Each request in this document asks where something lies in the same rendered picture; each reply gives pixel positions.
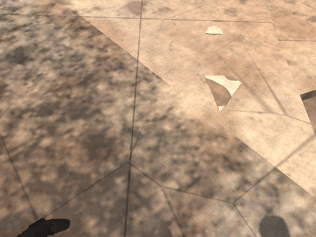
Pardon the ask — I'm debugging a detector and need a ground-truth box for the left robot hand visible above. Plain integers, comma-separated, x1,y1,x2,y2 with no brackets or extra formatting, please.
17,218,70,237

